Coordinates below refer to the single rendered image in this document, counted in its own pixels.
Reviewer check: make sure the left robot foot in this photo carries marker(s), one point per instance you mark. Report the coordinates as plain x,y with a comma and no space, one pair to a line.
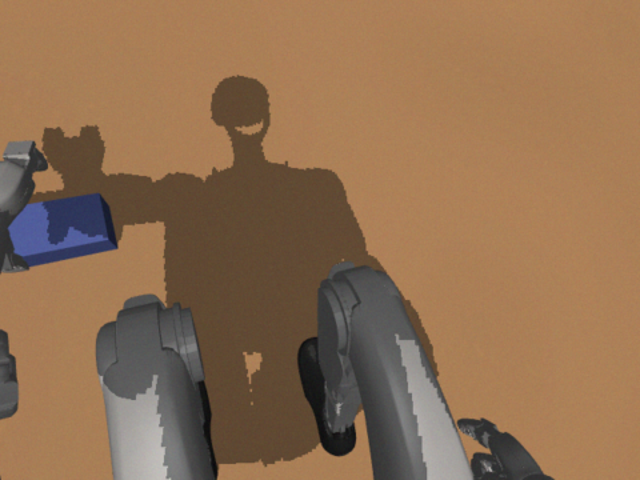
207,426

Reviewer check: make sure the right robot foot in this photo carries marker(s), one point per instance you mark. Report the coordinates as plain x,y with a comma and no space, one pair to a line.
313,383

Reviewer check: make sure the left robot hand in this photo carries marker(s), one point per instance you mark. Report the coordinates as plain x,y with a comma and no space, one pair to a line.
21,160

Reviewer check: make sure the right robot hand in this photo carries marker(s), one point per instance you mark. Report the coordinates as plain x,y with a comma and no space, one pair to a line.
509,459

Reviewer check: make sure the left robot arm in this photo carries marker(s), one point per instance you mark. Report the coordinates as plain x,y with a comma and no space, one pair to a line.
8,377

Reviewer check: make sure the carton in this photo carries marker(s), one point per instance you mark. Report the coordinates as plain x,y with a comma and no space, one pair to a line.
61,229

